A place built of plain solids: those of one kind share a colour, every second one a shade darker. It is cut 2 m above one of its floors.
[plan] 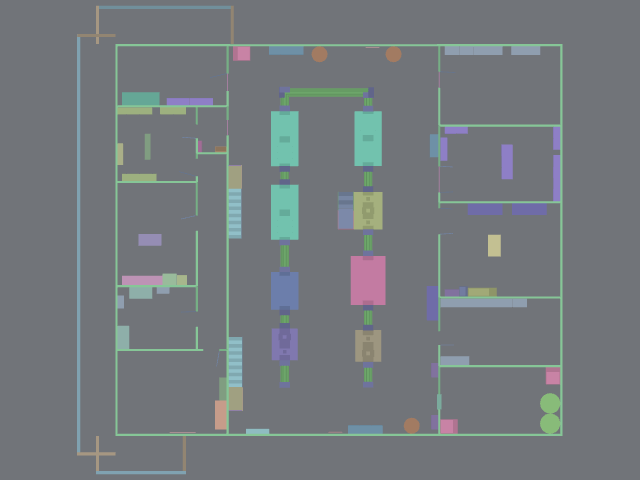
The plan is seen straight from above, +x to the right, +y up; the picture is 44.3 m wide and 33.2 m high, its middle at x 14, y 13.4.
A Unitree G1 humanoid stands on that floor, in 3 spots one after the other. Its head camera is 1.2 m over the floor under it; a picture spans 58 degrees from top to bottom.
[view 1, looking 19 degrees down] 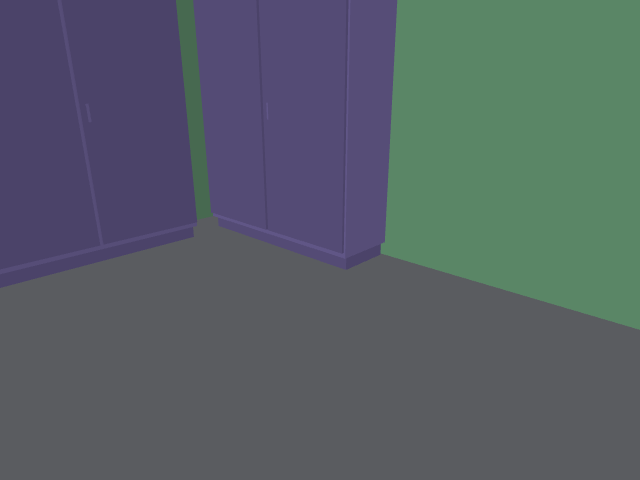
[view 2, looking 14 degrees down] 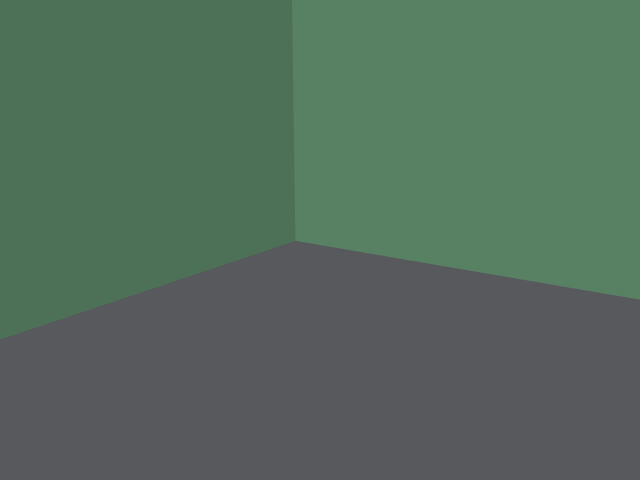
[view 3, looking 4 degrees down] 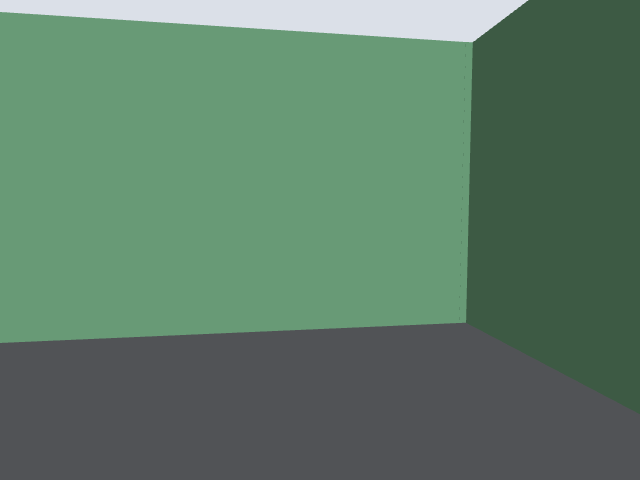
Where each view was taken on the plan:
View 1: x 26.00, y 18.60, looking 133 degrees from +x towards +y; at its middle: panel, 3.09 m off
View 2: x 3.80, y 2.90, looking -146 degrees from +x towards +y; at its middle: wall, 4.73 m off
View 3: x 26.38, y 7.00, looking -9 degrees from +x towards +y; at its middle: wall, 4.30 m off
